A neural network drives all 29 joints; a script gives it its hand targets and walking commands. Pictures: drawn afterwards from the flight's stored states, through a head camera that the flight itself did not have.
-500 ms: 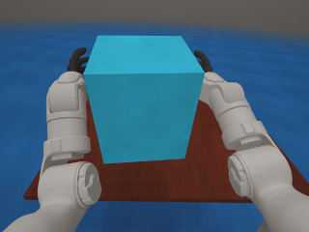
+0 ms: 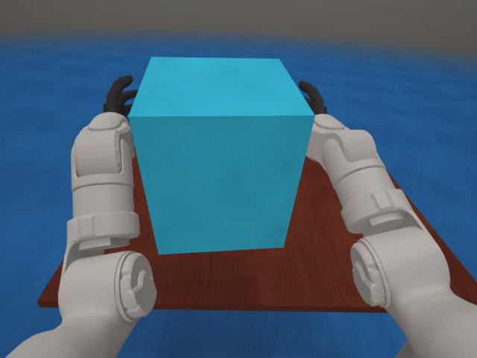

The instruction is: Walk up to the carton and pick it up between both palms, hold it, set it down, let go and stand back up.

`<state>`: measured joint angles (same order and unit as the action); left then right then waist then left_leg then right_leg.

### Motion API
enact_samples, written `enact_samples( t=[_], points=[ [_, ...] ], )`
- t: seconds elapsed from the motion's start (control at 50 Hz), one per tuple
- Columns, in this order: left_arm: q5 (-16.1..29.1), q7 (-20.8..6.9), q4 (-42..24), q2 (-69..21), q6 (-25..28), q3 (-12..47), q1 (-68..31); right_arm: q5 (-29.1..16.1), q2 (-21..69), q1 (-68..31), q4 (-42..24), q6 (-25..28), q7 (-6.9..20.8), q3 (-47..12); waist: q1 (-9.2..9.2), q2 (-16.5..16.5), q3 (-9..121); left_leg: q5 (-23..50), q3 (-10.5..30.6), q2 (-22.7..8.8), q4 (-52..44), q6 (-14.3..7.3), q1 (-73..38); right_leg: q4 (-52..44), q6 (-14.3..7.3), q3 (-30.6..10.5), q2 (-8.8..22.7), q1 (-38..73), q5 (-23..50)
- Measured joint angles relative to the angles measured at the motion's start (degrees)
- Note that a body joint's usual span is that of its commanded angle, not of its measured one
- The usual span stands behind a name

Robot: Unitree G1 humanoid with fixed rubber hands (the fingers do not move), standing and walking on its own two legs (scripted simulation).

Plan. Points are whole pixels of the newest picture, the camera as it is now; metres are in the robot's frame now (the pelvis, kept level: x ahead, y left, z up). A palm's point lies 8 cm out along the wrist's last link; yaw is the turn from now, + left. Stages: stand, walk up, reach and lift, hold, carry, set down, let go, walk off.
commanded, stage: hold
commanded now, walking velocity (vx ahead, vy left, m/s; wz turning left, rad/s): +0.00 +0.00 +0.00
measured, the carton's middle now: (219, 155) +0.38 +0.01 +0.24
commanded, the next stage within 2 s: none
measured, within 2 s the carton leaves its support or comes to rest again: neither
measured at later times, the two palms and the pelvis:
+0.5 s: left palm (120, 121) +0.37 +0.16 +0.30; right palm (316, 126) +0.37 -0.14 +0.29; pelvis +0.00 +0.00 +0.00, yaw +0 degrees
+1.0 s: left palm (122, 126) +0.37 +0.16 +0.29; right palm (318, 126) +0.37 -0.15 +0.29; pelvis +0.00 +0.00 +0.00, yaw +0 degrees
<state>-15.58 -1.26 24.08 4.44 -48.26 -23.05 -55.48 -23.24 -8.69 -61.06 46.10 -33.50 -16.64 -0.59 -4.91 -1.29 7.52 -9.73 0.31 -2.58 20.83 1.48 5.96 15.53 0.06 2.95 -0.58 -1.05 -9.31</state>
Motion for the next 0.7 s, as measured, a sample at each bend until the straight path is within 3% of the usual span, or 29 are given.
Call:
enact_samples(
  t=[0.7],
  points=[
    [0.84,0.51,0.98,0.64,0.87,1.03,-0.7,0.04,-0.31,-0.06,-0.07,0.26,0.18,-0.16,-0.4,0.1,0.61,0.07,0.39,-0.09,0.21,0.14,0.88,-0.42,-0.12,0.24,-0.17,-0.48,0.27]
  ],
)
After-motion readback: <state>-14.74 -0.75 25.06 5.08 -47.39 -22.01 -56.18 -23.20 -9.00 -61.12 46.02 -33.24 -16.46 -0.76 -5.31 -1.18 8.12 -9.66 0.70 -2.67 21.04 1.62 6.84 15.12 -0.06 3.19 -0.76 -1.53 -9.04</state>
